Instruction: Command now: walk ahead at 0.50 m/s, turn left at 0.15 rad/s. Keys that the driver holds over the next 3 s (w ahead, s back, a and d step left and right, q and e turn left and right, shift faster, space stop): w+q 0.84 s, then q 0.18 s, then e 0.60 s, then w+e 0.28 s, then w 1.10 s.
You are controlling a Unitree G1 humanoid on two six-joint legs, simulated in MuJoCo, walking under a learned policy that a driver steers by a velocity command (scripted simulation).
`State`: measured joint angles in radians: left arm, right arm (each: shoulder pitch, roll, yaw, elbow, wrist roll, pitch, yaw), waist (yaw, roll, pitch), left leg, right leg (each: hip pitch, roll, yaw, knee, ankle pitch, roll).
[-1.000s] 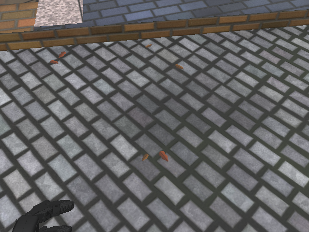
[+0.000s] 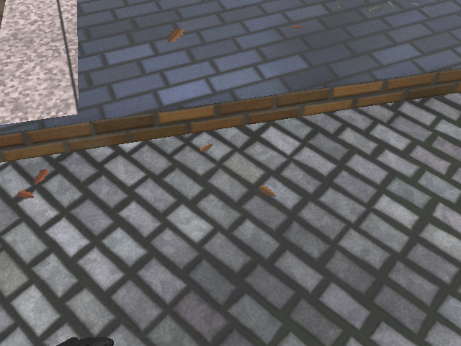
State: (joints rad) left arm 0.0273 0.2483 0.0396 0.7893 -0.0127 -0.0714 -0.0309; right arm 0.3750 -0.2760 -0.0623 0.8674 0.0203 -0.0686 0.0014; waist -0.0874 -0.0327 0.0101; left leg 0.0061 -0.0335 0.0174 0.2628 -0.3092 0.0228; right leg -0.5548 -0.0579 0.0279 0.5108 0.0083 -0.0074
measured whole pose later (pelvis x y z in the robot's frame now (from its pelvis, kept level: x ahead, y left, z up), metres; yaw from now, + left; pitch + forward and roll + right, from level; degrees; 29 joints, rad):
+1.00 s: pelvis +0.52 +0.09 +0.00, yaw +33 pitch +2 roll +0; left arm -0.01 0.28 0.05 0.74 0.01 -0.09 -0.02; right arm 0.34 -0.30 -0.08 0.72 0.02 -0.02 -0.02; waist -0.08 -0.03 0.04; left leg -0.13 -0.11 -0.17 0.44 -0.33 0.07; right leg -0.57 -0.01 0.10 0.52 0.03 0.05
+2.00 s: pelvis +0.72 +0.11 +0.01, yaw +10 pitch +2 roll +1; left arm 0.36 0.26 0.04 0.74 -0.01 -0.04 0.00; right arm 0.17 -0.32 -0.08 0.71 -0.01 -0.09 0.01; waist 0.03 0.04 0.00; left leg -0.59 0.06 -0.01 0.93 -0.19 -0.04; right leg -0.11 0.04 0.06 0.34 -0.27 -0.07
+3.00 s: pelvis +1.20 +0.18 +0.00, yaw +8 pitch +2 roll +1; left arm 0.53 0.19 0.00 0.97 0.02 0.00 0.00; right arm 0.15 -0.17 0.04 0.67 0.04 -0.04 0.02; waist 0.03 0.04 -0.01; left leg -1.21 0.01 -0.02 2.15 -0.43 0.01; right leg -0.14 -0.01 -0.05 0.41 -0.31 -0.03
